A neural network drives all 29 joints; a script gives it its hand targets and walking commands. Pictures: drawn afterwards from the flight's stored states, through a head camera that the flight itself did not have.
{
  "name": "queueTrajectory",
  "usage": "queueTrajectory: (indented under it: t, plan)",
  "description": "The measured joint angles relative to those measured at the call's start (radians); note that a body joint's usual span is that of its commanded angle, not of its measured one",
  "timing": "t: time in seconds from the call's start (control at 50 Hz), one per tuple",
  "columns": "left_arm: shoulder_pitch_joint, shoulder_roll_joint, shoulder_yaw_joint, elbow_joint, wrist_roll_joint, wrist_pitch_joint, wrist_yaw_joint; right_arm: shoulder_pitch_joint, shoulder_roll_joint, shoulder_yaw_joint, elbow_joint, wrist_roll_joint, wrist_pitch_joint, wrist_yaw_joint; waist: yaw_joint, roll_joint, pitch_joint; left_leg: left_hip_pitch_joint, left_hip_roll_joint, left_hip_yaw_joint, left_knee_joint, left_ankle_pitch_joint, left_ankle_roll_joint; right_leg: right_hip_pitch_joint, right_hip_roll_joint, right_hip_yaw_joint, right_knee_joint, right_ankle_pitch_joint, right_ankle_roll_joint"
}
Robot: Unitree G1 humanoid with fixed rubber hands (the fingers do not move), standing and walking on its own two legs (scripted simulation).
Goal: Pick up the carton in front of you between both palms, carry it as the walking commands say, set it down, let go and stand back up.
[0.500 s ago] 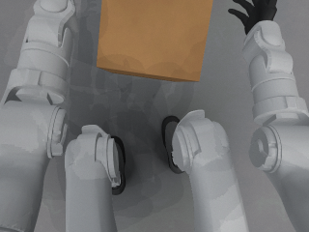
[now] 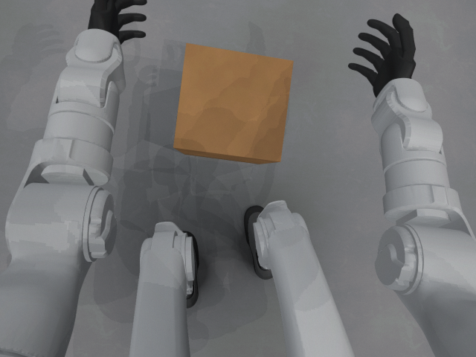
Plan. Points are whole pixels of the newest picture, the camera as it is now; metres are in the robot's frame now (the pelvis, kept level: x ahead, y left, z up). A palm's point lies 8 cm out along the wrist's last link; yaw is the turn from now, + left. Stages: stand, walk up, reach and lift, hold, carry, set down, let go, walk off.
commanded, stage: set down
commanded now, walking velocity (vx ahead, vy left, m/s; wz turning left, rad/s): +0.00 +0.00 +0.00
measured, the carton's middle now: (230, 115) +0.50 -0.06 -0.39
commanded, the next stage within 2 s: let go in 0.32 s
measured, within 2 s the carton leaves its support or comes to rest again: neither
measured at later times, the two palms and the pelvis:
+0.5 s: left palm out of the picture +0.54 +0.12 +0.03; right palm out of the picture +0.45 -0.27 +0.04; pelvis +0.03 +0.00 +0.14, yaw +1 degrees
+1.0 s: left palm out of the picture +0.38 +0.17 +0.14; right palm out of the picture +0.31 -0.26 +0.16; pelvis +0.10 -0.02 +0.24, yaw +0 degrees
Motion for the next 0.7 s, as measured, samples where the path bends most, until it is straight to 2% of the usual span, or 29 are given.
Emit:
queueTrajectory:
  t: [0.34,0.42,0.56,0.64,0.7]
  plan:
    - [0.111,-0.047,0.069,0.010,0.054,-0.029,-0.032,0.103,0.026,-0.037,0.010,-0.064,-0.037,0.058,0.010,0.010,-0.078,0.298,0.005,-0.011,-0.395,0.107,0.004,0.301,0.004,0.021,-0.387,0.096,0.003]
    - [0.150,-0.071,0.092,0.003,0.082,-0.043,-0.027,0.135,0.032,-0.036,0.014,-0.094,-0.054,0.077,0.018,0.007,-0.083,0.368,0.005,-0.018,-0.485,0.138,-0.001,0.371,0.003,0.020,-0.473,0.123,-0.002]
    - [0.395,-0.177,0.125,-0.147,0.147,-0.064,0.032,0.336,0.039,0.020,-0.059,-0.169,-0.079,0.141,0.046,-0.009,-0.081,0.555,0.004,-0.031,-0.657,0.183,-0.011,0.552,-0.002,0.019,-0.623,0.153,-0.016]
    - [0.594,-0.224,0.116,-0.258,0.147,-0.078,0.058,0.488,0.031,0.077,-0.111,-0.183,-0.092,0.172,0.056,-0.020,-0.056,0.709,0.008,-0.039,-0.757,0.201,-0.016,0.700,-0.002,0.017,-0.709,0.162,-0.025]
    - [0.719,-0.236,0.101,-0.312,0.134,-0.097,0.060,0.588,0.018,0.123,-0.139,-0.172,-0.106,0.185,0.057,-0.029,-0.037,0.825,0.013,-0.044,-0.822,0.209,-0.020,0.814,0.002,0.016,-0.766,0.166,-0.030]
